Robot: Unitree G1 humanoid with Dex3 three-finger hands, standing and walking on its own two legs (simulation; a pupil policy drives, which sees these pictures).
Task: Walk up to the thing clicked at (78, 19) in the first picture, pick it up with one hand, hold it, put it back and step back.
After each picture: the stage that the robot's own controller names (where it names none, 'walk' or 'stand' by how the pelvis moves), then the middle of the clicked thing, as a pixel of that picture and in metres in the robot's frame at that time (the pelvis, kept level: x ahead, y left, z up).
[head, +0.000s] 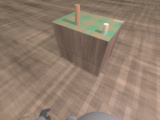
stand; (77, 15) +1.24 +0.25 +0.11
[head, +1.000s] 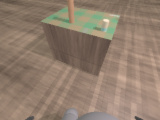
walk; (71, 11) +1.11 +0.27 +0.14
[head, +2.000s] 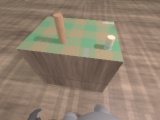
walk; (60, 30) +0.70 +0.27 +0.13
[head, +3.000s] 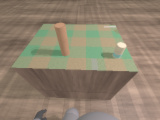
stand; (63, 41) +0.54 +0.24 +0.14
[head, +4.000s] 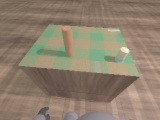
stand; (68, 43) +0.55 +0.21 +0.11
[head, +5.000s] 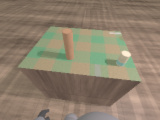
stand; (68, 46) +0.53 +0.20 +0.11
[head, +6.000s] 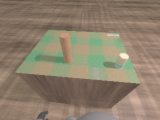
stand; (66, 49) +0.50 +0.21 +0.10
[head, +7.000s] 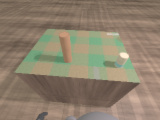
stand; (66, 49) +0.50 +0.22 +0.10
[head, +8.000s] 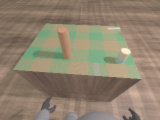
rise first; (65, 45) +0.51 +0.22 +0.11
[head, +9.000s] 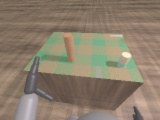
rise first; (70, 49) +0.52 +0.23 +0.11
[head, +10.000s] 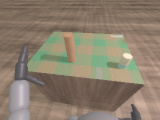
go down; (70, 49) +0.51 +0.21 +0.11
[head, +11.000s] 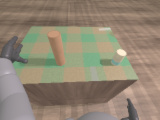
go down; (58, 50) +0.46 +0.21 +0.12
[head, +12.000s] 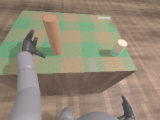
close in; (54, 38) +0.50 +0.21 +0.14
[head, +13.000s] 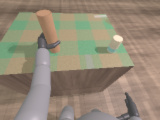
close; (50, 35) +0.52 +0.23 +0.16
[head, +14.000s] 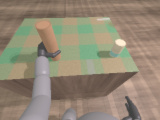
lift; (51, 44) +0.46 +0.23 +0.16
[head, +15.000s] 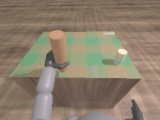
lift; (60, 54) +0.34 +0.18 +0.22
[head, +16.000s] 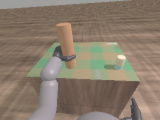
hold; (67, 48) +0.34 +0.15 +0.30
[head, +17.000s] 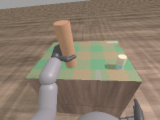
hold; (67, 47) +0.33 +0.14 +0.31
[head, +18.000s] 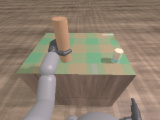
crouch; (63, 42) +0.40 +0.17 +0.27
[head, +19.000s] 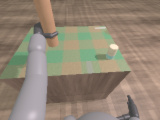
lower; (48, 25) +0.50 +0.23 +0.29
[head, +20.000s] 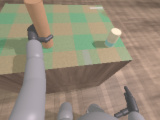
lower; (42, 27) +0.54 +0.24 +0.17
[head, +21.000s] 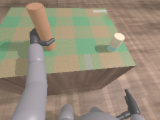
lower; (44, 31) +0.52 +0.24 +0.17
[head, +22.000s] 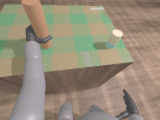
lower; (40, 28) +0.54 +0.24 +0.17
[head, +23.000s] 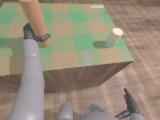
lower; (38, 26) +0.54 +0.25 +0.18
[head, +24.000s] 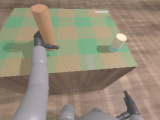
open; (47, 32) +0.52 +0.23 +0.17
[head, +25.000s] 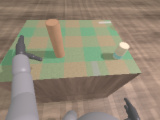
sink last; (57, 41) +0.50 +0.22 +0.15
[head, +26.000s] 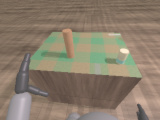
stand; (69, 44) +0.56 +0.24 +0.14
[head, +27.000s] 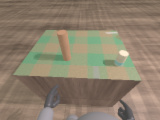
stand; (65, 47) +0.52 +0.23 +0.12
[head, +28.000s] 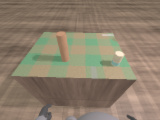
stand; (63, 48) +0.53 +0.24 +0.11
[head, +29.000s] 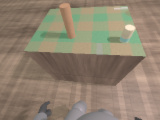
walk; (68, 23) +0.67 +0.23 +0.13
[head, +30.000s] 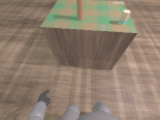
walk; (80, 6) +0.97 +0.15 +0.14
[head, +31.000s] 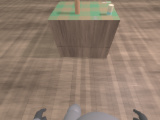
stand; (77, 3) +1.29 +0.28 +0.13
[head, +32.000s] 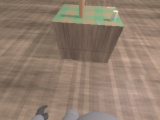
stand; (81, 7) +1.26 +0.22 +0.13
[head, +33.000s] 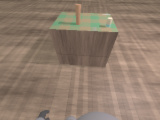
stand; (78, 15) +1.25 +0.23 +0.10
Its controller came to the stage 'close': yes
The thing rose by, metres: 0.21
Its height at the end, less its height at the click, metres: +0.00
